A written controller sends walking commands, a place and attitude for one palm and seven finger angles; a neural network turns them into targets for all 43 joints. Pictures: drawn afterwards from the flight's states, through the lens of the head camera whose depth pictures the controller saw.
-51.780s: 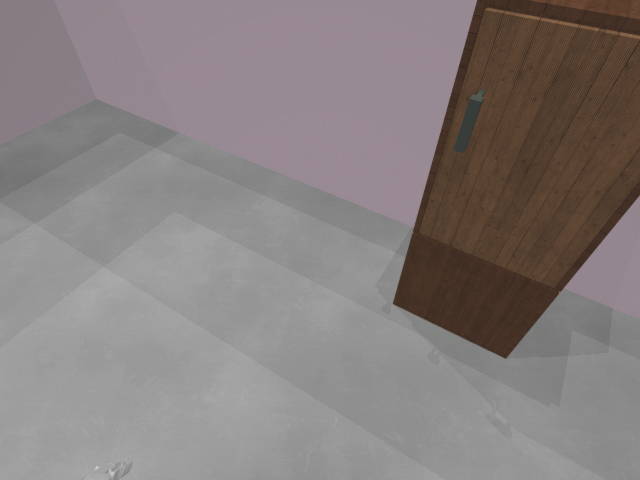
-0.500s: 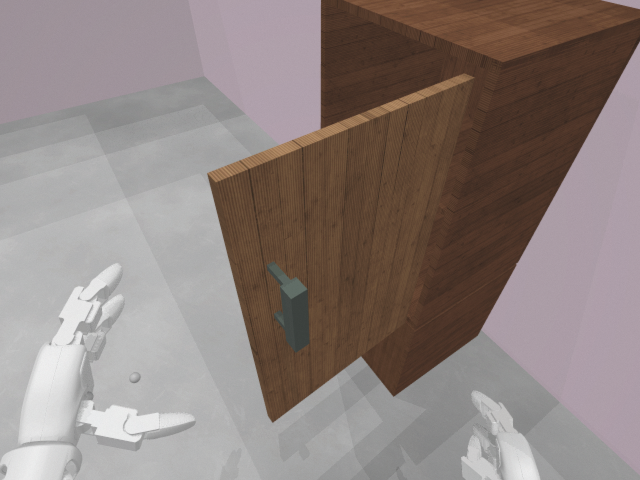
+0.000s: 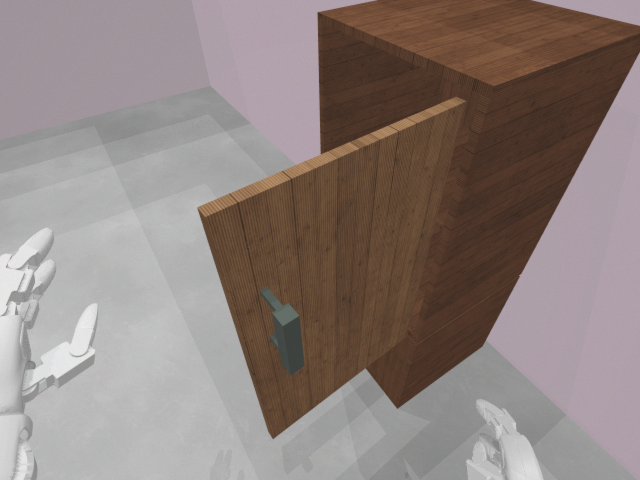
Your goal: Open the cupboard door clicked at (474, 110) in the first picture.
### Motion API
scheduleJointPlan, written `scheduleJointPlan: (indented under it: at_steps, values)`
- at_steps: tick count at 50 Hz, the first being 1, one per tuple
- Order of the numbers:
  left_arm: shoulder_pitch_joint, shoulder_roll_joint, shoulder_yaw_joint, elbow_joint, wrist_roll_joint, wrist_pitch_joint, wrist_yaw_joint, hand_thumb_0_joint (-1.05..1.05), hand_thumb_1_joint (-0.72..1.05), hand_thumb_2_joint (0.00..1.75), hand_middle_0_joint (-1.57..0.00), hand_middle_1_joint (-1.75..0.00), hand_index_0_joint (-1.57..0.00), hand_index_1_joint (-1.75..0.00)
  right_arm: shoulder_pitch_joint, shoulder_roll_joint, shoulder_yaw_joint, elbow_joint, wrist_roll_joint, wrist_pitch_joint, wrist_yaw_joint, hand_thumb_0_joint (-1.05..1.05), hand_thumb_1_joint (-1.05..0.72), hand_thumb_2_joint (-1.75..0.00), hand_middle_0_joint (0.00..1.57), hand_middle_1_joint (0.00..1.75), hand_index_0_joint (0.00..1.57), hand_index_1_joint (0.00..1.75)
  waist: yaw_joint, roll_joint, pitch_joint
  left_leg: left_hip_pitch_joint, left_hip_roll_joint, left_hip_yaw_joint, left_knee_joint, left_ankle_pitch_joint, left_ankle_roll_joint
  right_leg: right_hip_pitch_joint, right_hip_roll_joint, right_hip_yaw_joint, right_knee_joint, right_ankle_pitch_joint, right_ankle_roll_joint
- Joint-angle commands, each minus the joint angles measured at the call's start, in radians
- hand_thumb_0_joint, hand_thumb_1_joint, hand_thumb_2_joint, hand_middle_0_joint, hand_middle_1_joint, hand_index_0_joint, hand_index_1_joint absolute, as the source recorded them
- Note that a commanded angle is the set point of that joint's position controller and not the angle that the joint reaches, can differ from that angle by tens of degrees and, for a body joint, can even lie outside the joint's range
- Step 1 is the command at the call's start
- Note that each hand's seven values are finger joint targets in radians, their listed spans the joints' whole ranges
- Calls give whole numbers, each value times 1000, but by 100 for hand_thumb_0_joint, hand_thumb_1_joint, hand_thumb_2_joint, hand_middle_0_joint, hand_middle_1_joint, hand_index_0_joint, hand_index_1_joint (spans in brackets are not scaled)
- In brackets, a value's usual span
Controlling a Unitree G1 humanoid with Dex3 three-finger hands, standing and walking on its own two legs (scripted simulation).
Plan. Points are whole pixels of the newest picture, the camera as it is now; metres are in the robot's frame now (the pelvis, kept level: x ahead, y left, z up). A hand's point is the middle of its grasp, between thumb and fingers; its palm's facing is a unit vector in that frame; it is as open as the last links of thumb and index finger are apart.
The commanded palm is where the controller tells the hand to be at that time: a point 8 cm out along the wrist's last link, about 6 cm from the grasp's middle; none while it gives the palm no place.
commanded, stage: draw the hand back to the body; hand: left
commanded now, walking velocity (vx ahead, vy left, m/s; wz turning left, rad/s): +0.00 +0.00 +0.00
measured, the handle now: (280, 330) +0.29 +0.10 +0.05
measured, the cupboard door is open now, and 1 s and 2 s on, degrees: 94 94 94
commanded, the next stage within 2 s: step back with the hand held close in 0.38 s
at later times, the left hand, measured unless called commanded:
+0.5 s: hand (86, 346) +0.18 +0.25 +0.16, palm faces +0.46 -0.80 -0.39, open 7.5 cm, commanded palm +0.13 +0.29 +0.18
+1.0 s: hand (26, 399) +0.13 +0.27 +0.16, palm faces +0.37 -0.78 -0.50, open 7.5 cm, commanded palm +0.07 +0.31 +0.18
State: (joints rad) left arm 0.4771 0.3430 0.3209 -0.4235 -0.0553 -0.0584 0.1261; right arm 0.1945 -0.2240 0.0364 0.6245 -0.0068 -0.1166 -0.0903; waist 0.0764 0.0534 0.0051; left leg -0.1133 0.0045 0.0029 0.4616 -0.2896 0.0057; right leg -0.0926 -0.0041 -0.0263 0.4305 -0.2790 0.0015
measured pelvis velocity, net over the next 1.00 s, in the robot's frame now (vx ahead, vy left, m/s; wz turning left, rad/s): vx -0.08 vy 0.02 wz -0.02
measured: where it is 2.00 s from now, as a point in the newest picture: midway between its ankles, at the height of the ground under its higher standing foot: outside the picture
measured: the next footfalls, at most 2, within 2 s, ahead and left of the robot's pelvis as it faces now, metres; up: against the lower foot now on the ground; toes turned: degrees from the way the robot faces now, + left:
left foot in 1.42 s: -0.06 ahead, +0.12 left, +0.00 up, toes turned +7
right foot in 1.78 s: -0.36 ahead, -0.09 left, +0.00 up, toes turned -3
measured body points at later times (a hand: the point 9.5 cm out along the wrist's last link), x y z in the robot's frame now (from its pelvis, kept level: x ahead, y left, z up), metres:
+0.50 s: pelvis -0.01 -0.01 +0.00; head -0.02 -0.03 +0.45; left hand +0.15 +0.29 +0.18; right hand +0.18 -0.23 -0.09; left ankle -0.02 +0.11 -0.74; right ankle -0.03 -0.12 -0.74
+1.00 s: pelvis -0.08 +0.02 +0.00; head -0.05 +0.03 +0.44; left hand +0.10 +0.31 +0.18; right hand +0.10 -0.23 -0.08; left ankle -0.02 +0.11 -0.74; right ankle -0.03 -0.12 -0.74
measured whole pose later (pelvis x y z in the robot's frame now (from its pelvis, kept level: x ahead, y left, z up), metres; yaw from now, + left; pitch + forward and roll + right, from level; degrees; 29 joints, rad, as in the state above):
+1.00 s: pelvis -0.08 +0.02 +0.00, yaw -1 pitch -1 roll -1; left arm 0.57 0.44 0.43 -0.53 -0.03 -0.16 0.14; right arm 0.18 -0.22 -0.01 0.54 0.01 -0.01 -0.09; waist 0.01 -0.01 0.05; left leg -0.31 0.00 0.03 0.51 -0.19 0.03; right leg -0.29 -0.01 0.00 0.47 -0.16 0.02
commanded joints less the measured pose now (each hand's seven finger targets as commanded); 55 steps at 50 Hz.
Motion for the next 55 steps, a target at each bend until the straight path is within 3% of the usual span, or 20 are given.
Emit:
scheduleJointPlan:
  at_steps: [1,3,6,11,16,21,22,24,25,26,27,28,29,33,35,40,41,46,51,55]
  values:
    - [-99,179,142,-181,-3,-72,13,0,90,90,-20,-30,-20,-30,-125,-97,-46,-149,2,-48,-4,0,-90,-90,20,30,20,30,-4,12,-65,15,16,17,-66,358,6,29,-1,-11,-61,312,-19]
    - [-80,141,108,-148,-7,-64,4,0,90,90,-20,-30,-20,-30,-126,-97,-48,-150,5,-38,3,0,-90,-90,20,30,20,30,-9,8,-34,16,19,19,-76,337,8,10,-1,-12,-70,296,-13]
    - [-89,152,109,-151,-6,-68,3,0,90,90,-20,-30,-20,-30,-131,-102,-55,-151,3,-33,2,0,-90,-90,20,30,20,30,-6,-17,-51,24,16,22,-79,327,13,26,-1,-10,-80,298,-13]
    - [-105,200,145,-191,-2,-77,9,0,90,90,-20,-30,-20,-30,-141,-99,-54,-150,-1,-37,-3,0,-90,-90,20,30,20,30,2,3,-88,39,9,23,-81,315,15,47,-2,-3,-86,299,-14]
    - [-112,191,141,-188,-3,-81,9,0,90,90,-20,-30,-20,-30,-143,-92,-52,-144,1,-43,-5,0,-90,-90,20,30,20,30,-2,24,-49,33,7,24,-88,283,12,28,0,0,-106,268,-15]
    - [-100,171,127,-155,-5,-84,6,0,90,90,-20,-30,-20,-30,-144,-94,-56,-135,1,-48,-4,0,-90,-90,20,30,20,30,-4,5,-39,40,8,28,-91,281,15,23,0,0,-113,266,-12]
    - [-97,160,117,-148,-6,-83,4,0,90,90,-20,-30,-20,-30,-145,-94,-55,-136,2,-46,-2,0,-90,-90,20,30,20,30,-7,-22,-27,37,11,24,-95,272,16,15,3,-3,-114,252,-9]
    - [-105,165,120,-160,-4,-88,2,0,90,90,-20,-30,-20,-30,-145,-97,-58,-137,2,-48,-1,0,-90,-90,20,30,20,30,-5,5,-43,45,9,28,-97,267,16,18,2,1,-115,245,-9]
    - [-184,190,128,-236,-2,-99,6,0,90,90,-20,-30,-20,-30,-150,-97,-56,-140,2,-55,0,0,-90,-90,20,30,20,30,-7,35,-75,58,5,23,-95,276,16,29,1,3,-112,256,-11]
    - [-356,359,291,-264,15,-151,21,0,90,90,-20,-30,-20,-30,-127,-100,-37,-179,16,-36,2,0,-90,-90,20,30,20,30,-49,69,43,-28,17,0,-76,200,24,-71,-41,76,-154,289,-14]
    - [-183,252,216,-159,6,-154,5,0,90,90,-20,-30,-20,-30,-131,-102,-53,-151,7,-22,-1,0,-90,-90,20,30,20,30,-53,-42,7,-29,25,-15,-47,212,28,-74,-60,78,-152,329,-14]
    - [-71,221,191,-115,6,-141,-3,0,90,90,-20,-30,-20,-30,-134,-107,-61,-158,5,-8,3,0,-90,-90,20,30,20,30,-53,-97,-10,-16,23,-8,-34,240,28,-74,-66,81,-149,380,-14]
    - [-35,199,170,-115,7,-133,-9,0,90,90,-20,-30,-20,-30,-130,-112,-67,-170,7,7,8,0,-90,-90,20,30,20,30,-56,-111,-30,-9,24,1,-19,267,26,-73,-74,78,-137,426,-11]
    - [44,197,170,-180,8,-136,-7,0,90,90,-20,-30,-20,-30,-125,-122,-81,-191,8,43,10,0,-90,-90,20,30,20,30,-62,-20,-145,-5,49,12,-16,411,17,-31,-76,56,-63,521,-3]
    - [64,221,192,-222,7,-136,0,0,90,90,-20,-30,-20,-30,-125,-117,-85,-208,11,56,9,0,-90,-90,20,30,20,30,-62,-30,-181,-10,57,10,-11,453,15,-22,-71,51,-36,548,0]
    - [80,267,242,-281,6,-145,20,0,90,90,-20,-30,-20,-30,-124,-109,-92,-233,16,70,-2,0,-90,-90,20,30,20,30,-61,-55,-190,-70,63,-2,-14,420,12,-26,-64,54,-4,511,4]
    - [76,279,251,-296,7,-149,24,0,90,90,-20,-30,-20,-30,-128,-112,-93,-233,16,70,-6,0,-90,-90,20,30,20,30,-60,-29,-185,-91,63,-12,-19,411,14,-23,-64,53,1,489,2]
    - [101,252,239,-299,12,-162,33,0,90,90,-20,-30,-20,-30,-119,-120,-94,-238,16,56,-6,0,-90,-90,20,30,20,30,-59,50,-140,-216,87,-44,-75,229,34,-23,-34,53,31,306,10]
    - [74,233,241,-280,39,-187,39,0,90,90,-20,-30,-20,-30,-107,-138,-96,-242,13,28,-4,0,-90,-90,20,30,20,30,-65,83,-54,-505,125,-95,-172,-239,76,58,-5,59,110,112,17]
    - [3,217,232,-293,62,-207,42,0,90,90,-20,-30,-20,-30,-84,-147,-98,-241,13,1,-1,0,-90,-90,20,30,20,30,-71,83,-24,-633,151,-132,-182,-427,99,67,16,64,179,-16,21]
